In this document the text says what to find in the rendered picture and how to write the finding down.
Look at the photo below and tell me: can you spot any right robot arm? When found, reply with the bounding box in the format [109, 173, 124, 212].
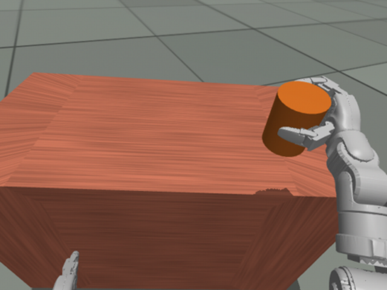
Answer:
[325, 130, 387, 290]

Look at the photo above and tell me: can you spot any can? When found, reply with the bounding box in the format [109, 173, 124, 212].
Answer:
[262, 81, 331, 157]

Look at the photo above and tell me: can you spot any right robot hand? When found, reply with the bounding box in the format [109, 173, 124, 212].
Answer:
[278, 76, 361, 151]

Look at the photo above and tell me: can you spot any left robot hand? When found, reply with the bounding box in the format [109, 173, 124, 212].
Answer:
[53, 251, 79, 290]

